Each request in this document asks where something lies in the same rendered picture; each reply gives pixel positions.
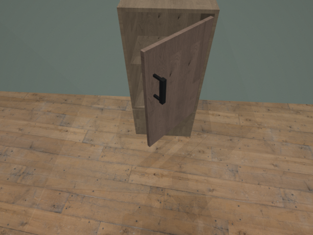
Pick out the handle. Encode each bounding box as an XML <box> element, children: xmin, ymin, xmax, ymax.
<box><xmin>153</xmin><ymin>74</ymin><xmax>167</xmax><ymax>105</ymax></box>

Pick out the cupboard door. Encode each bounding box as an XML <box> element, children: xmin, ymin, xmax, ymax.
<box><xmin>140</xmin><ymin>16</ymin><xmax>214</xmax><ymax>147</ymax></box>

